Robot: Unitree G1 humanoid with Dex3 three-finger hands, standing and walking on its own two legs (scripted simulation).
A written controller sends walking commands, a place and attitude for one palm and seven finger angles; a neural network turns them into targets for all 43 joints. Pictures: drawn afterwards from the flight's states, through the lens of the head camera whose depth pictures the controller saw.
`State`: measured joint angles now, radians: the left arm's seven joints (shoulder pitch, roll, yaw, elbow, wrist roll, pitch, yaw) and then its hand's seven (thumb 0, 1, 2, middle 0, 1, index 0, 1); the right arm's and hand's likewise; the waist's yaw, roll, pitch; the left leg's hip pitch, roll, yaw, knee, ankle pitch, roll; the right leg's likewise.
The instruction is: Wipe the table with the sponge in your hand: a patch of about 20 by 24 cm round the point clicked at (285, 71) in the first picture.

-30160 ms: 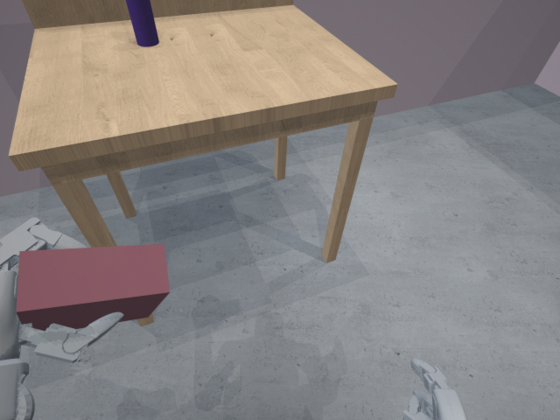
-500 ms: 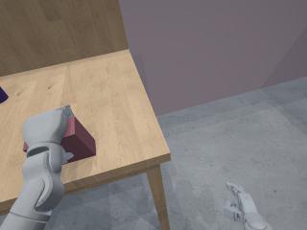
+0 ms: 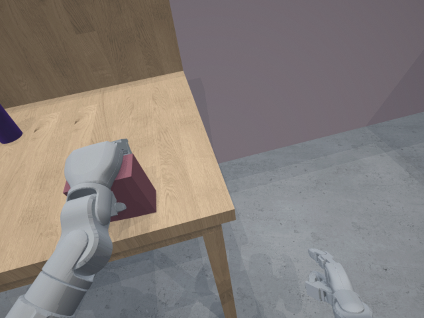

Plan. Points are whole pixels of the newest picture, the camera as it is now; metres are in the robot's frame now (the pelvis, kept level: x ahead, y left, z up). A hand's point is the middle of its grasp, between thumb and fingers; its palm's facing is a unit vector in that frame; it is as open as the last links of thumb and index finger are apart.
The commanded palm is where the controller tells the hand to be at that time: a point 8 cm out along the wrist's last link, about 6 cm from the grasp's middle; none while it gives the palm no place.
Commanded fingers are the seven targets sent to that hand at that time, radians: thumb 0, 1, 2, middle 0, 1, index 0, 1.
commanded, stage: slide across to the third lane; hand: left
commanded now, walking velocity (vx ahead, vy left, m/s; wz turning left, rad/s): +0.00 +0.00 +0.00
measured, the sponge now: (120, 197) +0.29 +0.24 +0.10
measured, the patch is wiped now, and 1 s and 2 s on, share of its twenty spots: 0.65 0.70 0.90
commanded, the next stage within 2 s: wipe forward along the third lane in 0.42 s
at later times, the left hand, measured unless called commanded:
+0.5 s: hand (134, 175) +0.30 +0.20 +0.15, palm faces +0.12 -0.04 -0.99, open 9.7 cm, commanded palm +0.27 +0.20 +0.20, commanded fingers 0.00 0.10 1.30 -1.20 -1.60 -1.20 -1.60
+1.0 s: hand (138, 163) +0.34 +0.21 +0.15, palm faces +0.07 -0.01 -1.00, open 9.7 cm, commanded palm +0.31 +0.22 +0.18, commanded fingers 0.00 0.10 1.30 -1.20 -1.60 -1.20 -1.60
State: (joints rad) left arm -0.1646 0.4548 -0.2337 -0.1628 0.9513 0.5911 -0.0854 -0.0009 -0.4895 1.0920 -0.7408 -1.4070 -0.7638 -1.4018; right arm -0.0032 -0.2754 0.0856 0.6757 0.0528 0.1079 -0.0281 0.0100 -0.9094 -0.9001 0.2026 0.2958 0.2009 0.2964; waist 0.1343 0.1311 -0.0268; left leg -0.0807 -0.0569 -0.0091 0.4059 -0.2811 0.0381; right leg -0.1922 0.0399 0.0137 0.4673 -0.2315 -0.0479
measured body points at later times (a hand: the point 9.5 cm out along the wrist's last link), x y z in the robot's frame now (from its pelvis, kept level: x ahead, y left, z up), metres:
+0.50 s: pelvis +0.00 -0.01 +0.00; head -0.03 -0.07 +0.45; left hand +0.29 +0.20 +0.20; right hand +0.25 -0.20 -0.09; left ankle -0.04 +0.10 -0.74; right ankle +0.01 -0.09 -0.74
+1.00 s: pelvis +0.00 -0.03 +0.00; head -0.02 -0.08 +0.44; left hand +0.33 +0.20 +0.20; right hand +0.22 -0.24 -0.11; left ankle -0.04 +0.10 -0.74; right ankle +0.01 -0.09 -0.74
